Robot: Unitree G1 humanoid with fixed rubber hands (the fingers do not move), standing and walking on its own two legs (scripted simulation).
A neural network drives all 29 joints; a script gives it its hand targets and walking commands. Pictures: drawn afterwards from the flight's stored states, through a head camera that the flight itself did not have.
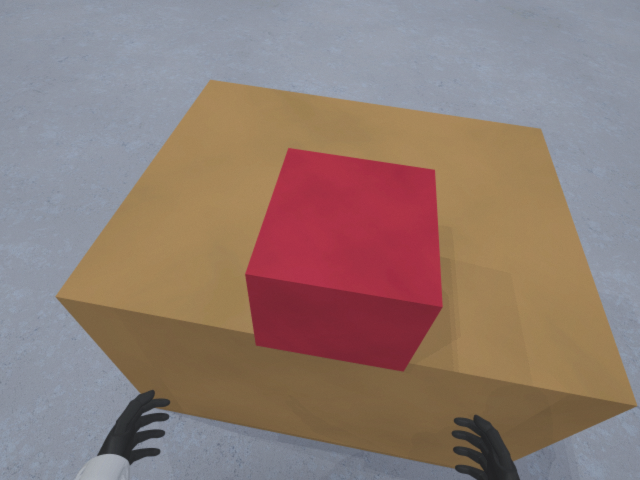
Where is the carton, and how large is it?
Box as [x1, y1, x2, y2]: [245, 148, 442, 371]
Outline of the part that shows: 288,148 245,273 256,345 403,371 442,306 434,170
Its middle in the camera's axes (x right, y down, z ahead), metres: +0.04 +0.03 +0.64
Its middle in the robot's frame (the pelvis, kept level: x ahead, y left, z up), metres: +0.45 -0.02 -0.04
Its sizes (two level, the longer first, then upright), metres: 0.260 0.245 0.208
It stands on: a pedestal, 0.63 m high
